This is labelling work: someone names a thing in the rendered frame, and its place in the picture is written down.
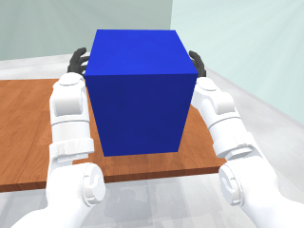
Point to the table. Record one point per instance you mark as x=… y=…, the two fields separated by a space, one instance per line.
x=26 y=134

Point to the carton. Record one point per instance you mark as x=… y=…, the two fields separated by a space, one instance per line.
x=140 y=84

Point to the right robot upper arm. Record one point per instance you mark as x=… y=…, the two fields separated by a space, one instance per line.
x=251 y=184

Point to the left robot upper arm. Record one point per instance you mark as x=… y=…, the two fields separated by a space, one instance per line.
x=72 y=192

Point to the right robot forearm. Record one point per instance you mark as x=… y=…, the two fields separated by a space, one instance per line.
x=231 y=140

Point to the robot left hand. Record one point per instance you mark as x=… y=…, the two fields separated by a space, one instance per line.
x=76 y=61

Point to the robot right hand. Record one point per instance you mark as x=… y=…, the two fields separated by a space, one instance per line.
x=198 y=63

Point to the left robot forearm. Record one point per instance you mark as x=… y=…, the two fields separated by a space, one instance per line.
x=69 y=118

